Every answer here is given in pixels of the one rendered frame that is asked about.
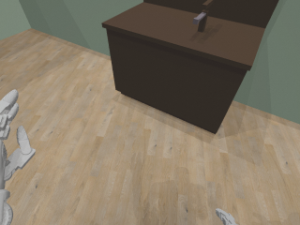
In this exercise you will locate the left robot forearm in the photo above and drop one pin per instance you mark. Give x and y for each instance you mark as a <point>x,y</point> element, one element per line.
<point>6,212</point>

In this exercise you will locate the tap lever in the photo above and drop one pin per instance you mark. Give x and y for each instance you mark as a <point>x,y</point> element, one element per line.
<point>198,18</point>

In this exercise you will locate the counter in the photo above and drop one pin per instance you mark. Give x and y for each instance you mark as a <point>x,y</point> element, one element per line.
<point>190,71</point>

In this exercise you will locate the robot left hand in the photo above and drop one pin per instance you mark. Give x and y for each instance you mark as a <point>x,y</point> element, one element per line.
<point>20,157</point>

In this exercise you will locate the robot right hand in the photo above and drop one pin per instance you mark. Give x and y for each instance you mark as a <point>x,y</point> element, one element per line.
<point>226,218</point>

